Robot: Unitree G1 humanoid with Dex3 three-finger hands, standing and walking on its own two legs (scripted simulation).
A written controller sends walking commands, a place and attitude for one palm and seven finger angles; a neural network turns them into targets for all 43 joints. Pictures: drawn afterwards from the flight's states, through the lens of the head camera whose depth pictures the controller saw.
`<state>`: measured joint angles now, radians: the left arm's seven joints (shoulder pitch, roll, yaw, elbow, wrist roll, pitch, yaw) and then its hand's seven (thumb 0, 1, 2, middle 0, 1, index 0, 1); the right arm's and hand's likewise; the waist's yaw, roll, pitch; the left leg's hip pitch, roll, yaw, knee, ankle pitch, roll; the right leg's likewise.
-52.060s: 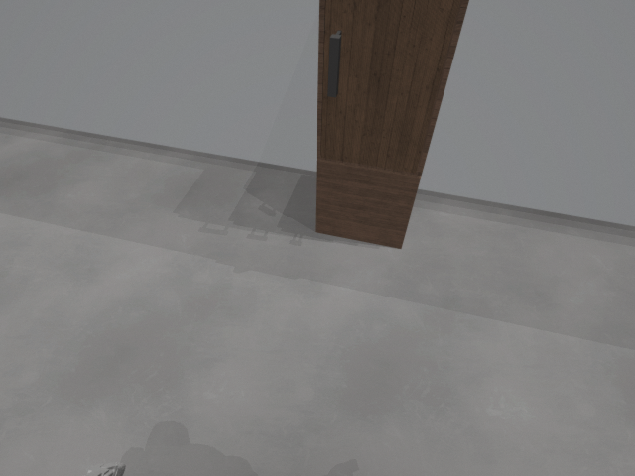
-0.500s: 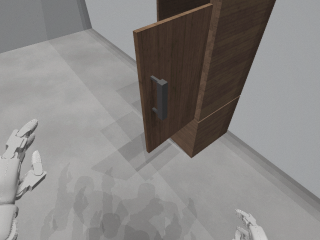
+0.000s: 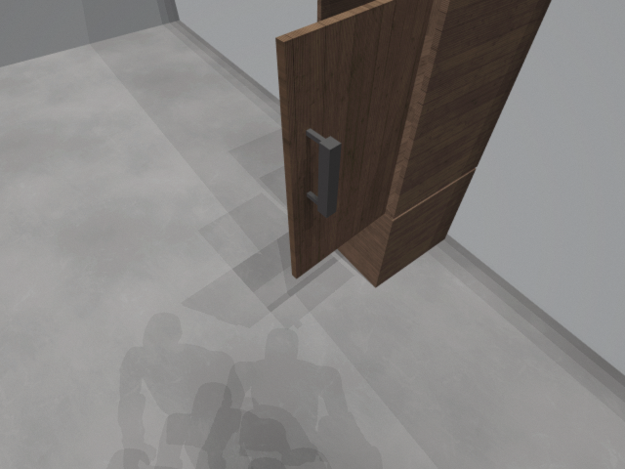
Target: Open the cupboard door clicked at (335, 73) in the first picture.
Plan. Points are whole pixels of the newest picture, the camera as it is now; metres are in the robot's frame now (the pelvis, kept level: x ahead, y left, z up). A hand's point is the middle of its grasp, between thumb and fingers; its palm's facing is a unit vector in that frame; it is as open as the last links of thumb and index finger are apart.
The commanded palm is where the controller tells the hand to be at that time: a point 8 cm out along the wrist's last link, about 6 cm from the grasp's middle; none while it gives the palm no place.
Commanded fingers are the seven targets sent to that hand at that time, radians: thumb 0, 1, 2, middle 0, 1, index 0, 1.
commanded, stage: let the arm hang, fingers relaxed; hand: left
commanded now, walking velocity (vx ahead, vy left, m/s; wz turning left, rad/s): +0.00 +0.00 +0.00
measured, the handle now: (319, 173) +0.60 +0.03 +0.00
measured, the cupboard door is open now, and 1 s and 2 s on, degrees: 95 95 95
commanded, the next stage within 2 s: look to check the result in 0.54 s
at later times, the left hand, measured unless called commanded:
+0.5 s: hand out of the picture +0.01 +0.16 -0.18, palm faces +0.03 -0.98 -0.19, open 7.3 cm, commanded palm none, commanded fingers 0.00 0.90 0.90 -0.20 -0.30 -0.20 -0.30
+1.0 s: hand out of the picture +0.01 +0.17 -0.17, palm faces +0.04 -0.98 -0.20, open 7.4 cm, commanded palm none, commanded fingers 0.00 0.90 0.90 -0.20 -0.30 -0.20 -0.30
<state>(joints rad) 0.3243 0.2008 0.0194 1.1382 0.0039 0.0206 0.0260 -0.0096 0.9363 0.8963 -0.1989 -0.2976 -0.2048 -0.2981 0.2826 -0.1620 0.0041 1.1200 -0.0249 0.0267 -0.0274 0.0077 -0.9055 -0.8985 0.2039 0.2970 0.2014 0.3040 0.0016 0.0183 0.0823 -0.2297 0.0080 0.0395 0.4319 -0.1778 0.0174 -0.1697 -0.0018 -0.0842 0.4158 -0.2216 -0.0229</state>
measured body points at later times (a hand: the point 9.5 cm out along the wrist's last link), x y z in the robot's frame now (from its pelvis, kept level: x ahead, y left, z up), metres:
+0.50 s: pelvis +0.00 +0.00 +0.00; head +0.01 -0.01 +0.45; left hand +0.01 +0.22 -0.16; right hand -0.01 -0.21 -0.17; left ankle +0.04 +0.11 -0.74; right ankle +0.00 -0.10 -0.74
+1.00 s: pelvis +0.01 -0.01 +0.00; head +0.03 -0.02 +0.45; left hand +0.01 +0.22 -0.16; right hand +0.02 -0.23 -0.16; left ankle +0.04 +0.11 -0.74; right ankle +0.00 -0.10 -0.74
